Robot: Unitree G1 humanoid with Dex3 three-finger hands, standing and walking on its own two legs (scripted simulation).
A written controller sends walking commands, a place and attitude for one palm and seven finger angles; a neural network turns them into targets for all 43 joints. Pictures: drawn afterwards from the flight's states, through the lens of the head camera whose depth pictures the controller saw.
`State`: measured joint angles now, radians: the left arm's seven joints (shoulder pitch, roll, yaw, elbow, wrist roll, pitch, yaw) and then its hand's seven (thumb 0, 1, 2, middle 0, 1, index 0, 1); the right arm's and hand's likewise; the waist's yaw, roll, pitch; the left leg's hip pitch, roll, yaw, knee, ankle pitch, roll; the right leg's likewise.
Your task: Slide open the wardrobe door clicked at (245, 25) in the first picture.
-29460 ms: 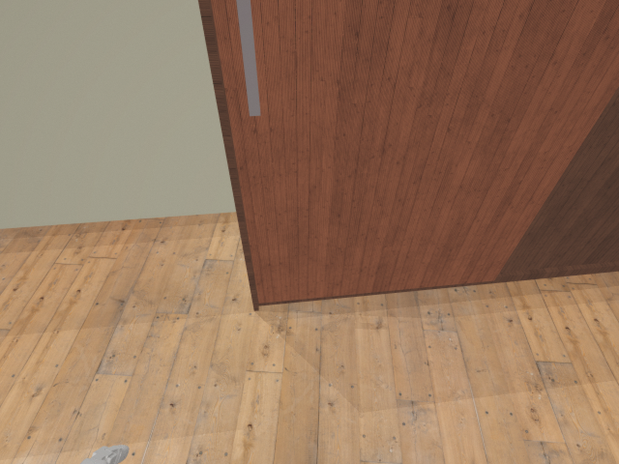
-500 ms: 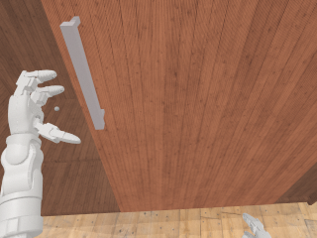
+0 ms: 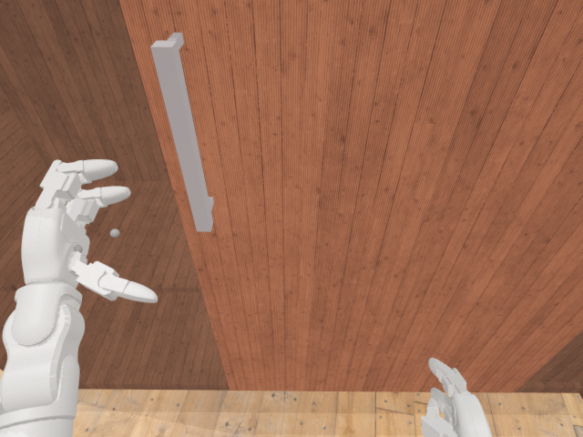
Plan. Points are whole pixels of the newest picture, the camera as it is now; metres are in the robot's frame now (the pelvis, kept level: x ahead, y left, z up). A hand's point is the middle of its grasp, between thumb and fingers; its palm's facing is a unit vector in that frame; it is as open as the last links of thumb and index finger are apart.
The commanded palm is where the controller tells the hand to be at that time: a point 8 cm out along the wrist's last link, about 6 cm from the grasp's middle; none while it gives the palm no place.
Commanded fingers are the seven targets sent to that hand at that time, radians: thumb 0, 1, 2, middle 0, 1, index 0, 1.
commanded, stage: slip the hand off the handle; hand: left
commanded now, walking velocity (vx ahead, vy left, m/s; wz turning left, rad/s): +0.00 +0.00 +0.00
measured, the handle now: (192, 144) +0.42 +0.20 +0.22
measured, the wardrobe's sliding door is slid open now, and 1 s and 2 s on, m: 0.64 0.64 0.64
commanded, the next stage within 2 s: draw the hand back to the body in 0.04 s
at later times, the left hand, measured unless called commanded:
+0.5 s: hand (105, 253) +0.23 +0.23 +0.20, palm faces +0.20 -0.98 -0.03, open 14.7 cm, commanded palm +0.20 +0.28 +0.18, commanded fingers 0.00 -0.55 0.20 -0.25 -1.15 -0.25 -1.15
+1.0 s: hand (87, 281) +0.22 +0.26 +0.17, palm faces +0.46 -0.83 -0.31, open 12.4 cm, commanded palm +0.17 +0.29 +0.18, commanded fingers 0.00 0.28 0.60 -0.22 -0.66 -0.22 -0.66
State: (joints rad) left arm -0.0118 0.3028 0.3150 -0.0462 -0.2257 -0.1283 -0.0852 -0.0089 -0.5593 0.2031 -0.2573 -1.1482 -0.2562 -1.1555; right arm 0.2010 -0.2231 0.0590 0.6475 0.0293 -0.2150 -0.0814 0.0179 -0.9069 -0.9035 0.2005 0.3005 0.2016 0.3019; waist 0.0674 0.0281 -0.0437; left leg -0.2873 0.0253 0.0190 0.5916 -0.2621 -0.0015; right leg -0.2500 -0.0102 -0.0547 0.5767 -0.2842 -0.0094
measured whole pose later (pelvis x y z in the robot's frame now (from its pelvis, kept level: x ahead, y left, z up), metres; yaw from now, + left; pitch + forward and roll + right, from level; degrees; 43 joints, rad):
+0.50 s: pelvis +0.02 -0.01 +0.00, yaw +1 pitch -4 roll +0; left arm 0.17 0.33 0.39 -0.29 -0.38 0.25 -0.21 -0.01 -0.55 0.20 -0.26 -1.15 -0.26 -1.15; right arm 0.20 -0.24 0.07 0.64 0.07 -0.23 -0.10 0.02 -0.91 -0.90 0.20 0.30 0.20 0.30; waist 0.08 0.06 -0.09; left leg -0.19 0.03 0.00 0.54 -0.27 -0.01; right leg -0.15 -0.01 -0.07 0.52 -0.30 -0.02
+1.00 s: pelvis +0.02 +0.00 +0.01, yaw +0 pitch -5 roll -1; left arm 0.36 0.32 0.30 -0.31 -0.10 -0.08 0.09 0.00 -0.06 0.44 -0.24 -0.86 -0.24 -0.87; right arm 0.22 -0.23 0.03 0.70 -0.01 -0.19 -0.08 0.02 -0.91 -0.90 0.20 0.30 0.20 0.30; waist 0.08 0.06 0.02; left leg -0.14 0.03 0.01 0.46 -0.22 -0.01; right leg -0.09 0.00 -0.06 0.43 -0.24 -0.01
